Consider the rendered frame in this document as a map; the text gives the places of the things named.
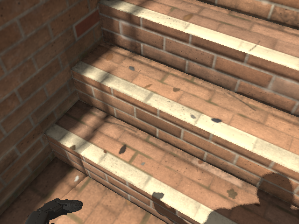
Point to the robot left hand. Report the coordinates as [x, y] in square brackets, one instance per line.
[52, 210]

